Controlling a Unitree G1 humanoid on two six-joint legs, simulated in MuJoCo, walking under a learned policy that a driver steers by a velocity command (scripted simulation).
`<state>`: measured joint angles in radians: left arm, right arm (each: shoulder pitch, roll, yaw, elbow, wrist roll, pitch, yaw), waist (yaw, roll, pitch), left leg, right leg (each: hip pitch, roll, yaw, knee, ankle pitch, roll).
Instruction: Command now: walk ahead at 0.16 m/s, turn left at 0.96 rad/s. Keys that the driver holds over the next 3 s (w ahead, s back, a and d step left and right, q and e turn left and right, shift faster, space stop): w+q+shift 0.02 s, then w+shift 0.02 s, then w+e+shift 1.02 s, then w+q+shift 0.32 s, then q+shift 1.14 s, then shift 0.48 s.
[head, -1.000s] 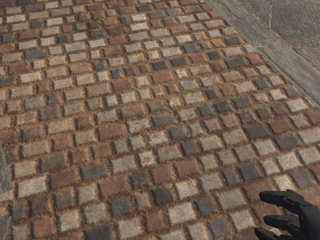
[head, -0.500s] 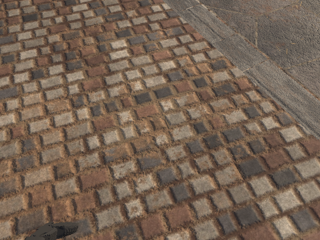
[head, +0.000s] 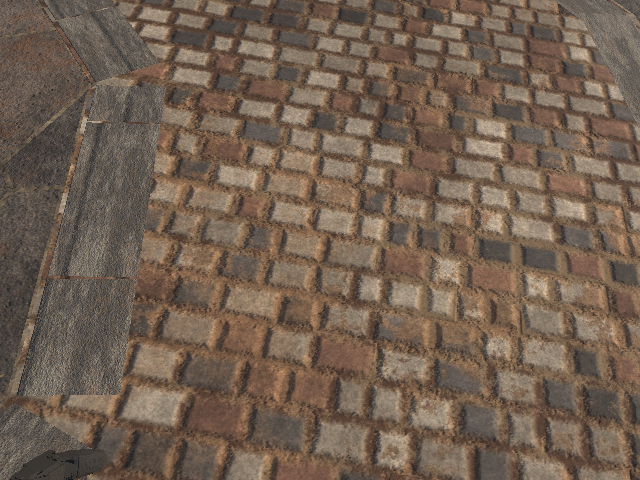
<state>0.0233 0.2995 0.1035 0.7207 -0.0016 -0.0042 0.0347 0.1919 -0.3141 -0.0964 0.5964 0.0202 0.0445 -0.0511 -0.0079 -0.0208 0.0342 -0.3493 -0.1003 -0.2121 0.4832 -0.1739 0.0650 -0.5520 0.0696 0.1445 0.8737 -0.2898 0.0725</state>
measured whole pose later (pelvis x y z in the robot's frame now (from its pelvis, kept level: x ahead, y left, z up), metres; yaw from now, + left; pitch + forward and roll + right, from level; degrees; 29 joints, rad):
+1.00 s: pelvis +0.56 -0.15 -0.05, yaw -33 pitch +2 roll +2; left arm -0.04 0.34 0.03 0.60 0.02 -0.02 -0.08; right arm 0.53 -0.29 -0.04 0.89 -0.04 -0.07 -0.01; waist -0.06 -0.04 0.04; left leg 0.21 0.05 0.26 0.62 -0.42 -0.05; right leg -0.61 0.05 -0.14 0.73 -0.15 -0.20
